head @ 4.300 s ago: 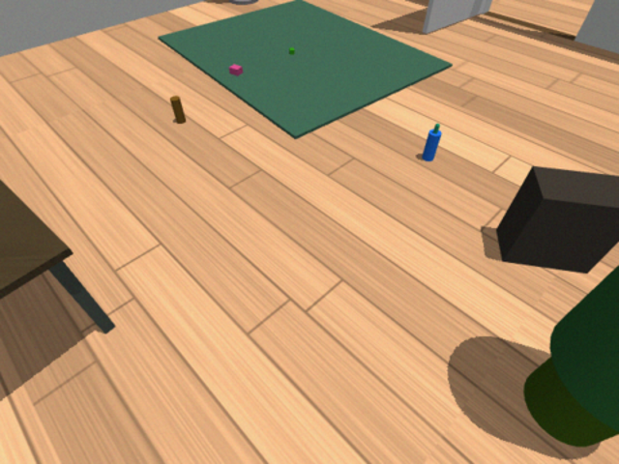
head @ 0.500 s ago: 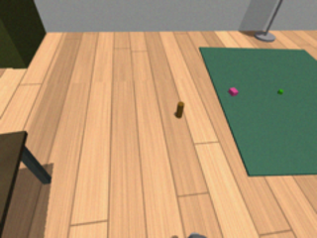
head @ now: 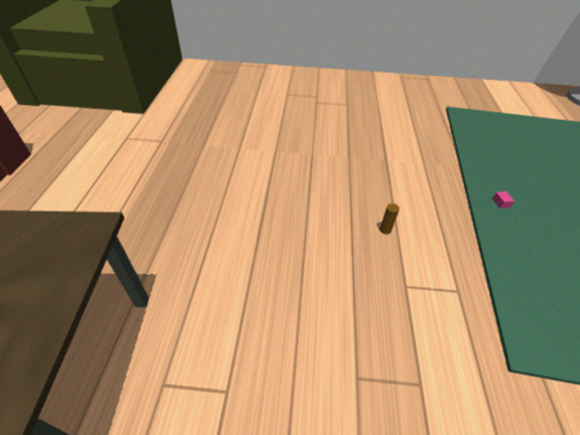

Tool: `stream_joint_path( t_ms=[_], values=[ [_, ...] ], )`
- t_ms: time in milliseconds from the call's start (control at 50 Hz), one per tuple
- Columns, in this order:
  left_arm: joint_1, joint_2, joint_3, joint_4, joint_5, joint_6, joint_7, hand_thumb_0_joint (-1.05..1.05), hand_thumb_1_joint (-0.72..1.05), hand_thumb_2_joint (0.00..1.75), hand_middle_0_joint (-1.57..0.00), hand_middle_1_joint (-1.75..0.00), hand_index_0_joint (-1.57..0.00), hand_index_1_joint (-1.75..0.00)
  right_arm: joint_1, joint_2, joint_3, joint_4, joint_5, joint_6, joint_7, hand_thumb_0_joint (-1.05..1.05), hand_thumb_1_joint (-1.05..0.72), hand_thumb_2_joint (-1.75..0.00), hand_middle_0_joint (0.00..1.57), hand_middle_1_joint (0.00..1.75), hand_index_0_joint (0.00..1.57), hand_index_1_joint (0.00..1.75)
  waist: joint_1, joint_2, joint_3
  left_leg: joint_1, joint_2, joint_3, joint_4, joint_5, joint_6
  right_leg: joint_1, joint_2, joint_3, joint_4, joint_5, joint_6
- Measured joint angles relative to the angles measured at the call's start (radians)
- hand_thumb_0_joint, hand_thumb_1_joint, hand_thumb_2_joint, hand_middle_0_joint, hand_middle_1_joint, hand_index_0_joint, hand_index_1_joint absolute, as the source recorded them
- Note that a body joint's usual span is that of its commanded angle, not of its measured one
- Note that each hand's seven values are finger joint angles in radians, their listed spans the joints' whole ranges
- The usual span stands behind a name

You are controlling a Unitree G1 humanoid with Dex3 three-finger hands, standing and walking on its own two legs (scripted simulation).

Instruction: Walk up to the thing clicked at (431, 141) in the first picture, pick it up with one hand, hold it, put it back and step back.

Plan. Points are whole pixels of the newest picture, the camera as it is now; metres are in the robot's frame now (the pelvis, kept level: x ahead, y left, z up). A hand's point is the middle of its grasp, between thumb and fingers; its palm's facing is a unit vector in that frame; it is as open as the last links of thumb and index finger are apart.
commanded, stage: walk up
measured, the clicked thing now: out of the picture -0.13 -1.11 -0.65
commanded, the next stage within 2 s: stand in 0.98 s
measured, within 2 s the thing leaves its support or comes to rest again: neither
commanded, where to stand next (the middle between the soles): +0.13 -0.01 m, yaw +0 degrees
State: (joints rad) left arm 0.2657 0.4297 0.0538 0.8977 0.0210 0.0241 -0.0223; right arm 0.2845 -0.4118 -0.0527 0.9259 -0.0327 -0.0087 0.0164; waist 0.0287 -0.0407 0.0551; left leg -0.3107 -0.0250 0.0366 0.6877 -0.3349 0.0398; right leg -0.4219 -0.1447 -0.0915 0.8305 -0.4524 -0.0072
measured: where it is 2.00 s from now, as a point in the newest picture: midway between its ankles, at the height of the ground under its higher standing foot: outside the picture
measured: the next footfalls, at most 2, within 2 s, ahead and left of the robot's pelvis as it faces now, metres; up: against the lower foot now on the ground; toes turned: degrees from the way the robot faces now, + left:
none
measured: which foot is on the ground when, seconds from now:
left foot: down 0.00-1.00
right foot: down 0.00-1.00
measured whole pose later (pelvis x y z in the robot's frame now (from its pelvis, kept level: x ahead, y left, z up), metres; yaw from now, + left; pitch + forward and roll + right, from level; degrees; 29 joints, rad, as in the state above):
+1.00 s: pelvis +0.04 -0.01 +0.03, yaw +4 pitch -3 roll +0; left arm 0.09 0.36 0.00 1.13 0.01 -0.02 -0.01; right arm 0.08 -0.36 -0.01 1.13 -0.01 -0.01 0.01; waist 0.01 -0.01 0.05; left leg -0.12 -0.01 -0.04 0.40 -0.23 0.00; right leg -0.14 -0.06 -0.08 0.39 -0.19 0.03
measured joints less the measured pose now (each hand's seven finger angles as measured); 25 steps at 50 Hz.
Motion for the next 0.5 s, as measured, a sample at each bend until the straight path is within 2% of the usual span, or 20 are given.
stream_joint_path(
  t_ms=[60,160,200,240,280,340,500],
  values=[
    [-0.004,-0.007,-0.008,0.026,-0.007,-0.002,-0.005,0.01,0.90,0.90,-0.21,-0.30,-0.21,-0.30,0.004,0.009,0.009,0.010,0.002,-0.005,-0.009,0.00,-0.90,-0.90,0.20,0.30,0.21,0.30,-0.028,-0.003,-0.005,0.018,-0.005,-0.025,-0.038,0.018,0.001,-0.008,0.038,0.046,0.042,0.004,-0.003],
    [-0.022,-0.021,-0.016,0.050,-0.012,-0.026,0.003,0.01,0.90,0.90,-0.21,-0.30,-0.21,-0.30,-0.018,0.014,0.019,0.012,0.012,-0.013,-0.007,0.00,-0.90,-0.90,0.21,0.30,0.21,0.30,-0.033,0.003,0.015,0.017,-0.004,-0.038,-0.038,0.017,-0.010,0.052,0.064,0.061,-0.101,0.053,-0.009],
    [-0.032,-0.033,-0.021,0.064,-0.009,-0.037,0.010,0.01,0.90,0.90,-0.21,-0.30,-0.21,-0.30,-0.040,0.011,0.022,0.015,0.020,-0.005,-0.009,0.00,-0.90,-0.90,0.21,0.30,0.21,0.30,-0.029,0.026,0.027,0.010,0.011,-0.044,-0.004,-0.003,-0.018,0.095,0.085,0.056,-0.193,0.185,0.006],
    [-0.044,-0.050,-0.030,0.073,-0.004,-0.047,0.014,0.01,0.90,0.90,-0.21,-0.30,-0.21,-0.30,-0.065,0.011,0.024,0.023,0.031,0.002,-0.013,0.00,-0.90,-0.90,0.20,0.30,0.21,0.30,-0.030,0.061,0.037,0.008,0.029,-0.064,0.014,-0.011,-0.024,0.113,0.103,0.037,-0.211,0.202,0.025],
    [-0.054,-0.054,-0.041,0.077,-0.002,-0.051,0.010,0.01,0.90,0.90,-0.21,-0.30,-0.21,-0.30,-0.082,0.020,0.027,0.029,0.032,0.003,-0.015,0.00,-0.90,-0.90,0.20,0.30,0.21,0.30,-0.027,0.061,0.032,0.008,0.018,-0.063,0.013,-0.045,-0.015,0.110,0.091,0.035,-0.201,0.187,0.026],
    [-0.075,-0.061,-0.054,0.087,-0.004,-0.042,0.005,0.01,0.90,0.90,-0.21,-0.30,-0.21,-0.30,-0.100,0.028,0.030,0.049,0.027,-0.006,-0.010,0.00,-0.91,-0.90,0.20,0.30,0.21,0.30,-0.027,0.055,0.022,0.032,0.002,-0.051,-0.040,0.024,-0.019,0.114,0.065,0.038,-0.195,0.176,0.033],
    [-0.116,-0.051,-0.055,0.129,-0.015,-0.055,0.002,0.01,0.90,0.90,-0.21,-0.30,-0.21,-0.30,-0.128,0.061,0.058,0.108,0.024,-0.014,0.001,0.00,-0.90,-0.90,0.20,0.30,0.21,0.30,-0.015,0.046,-0.006,0.083,0.012,-0.062,-0.126,0.041,-0.030,0.172,0.080,0.028,-0.293,0.208,0.035]
  ],
)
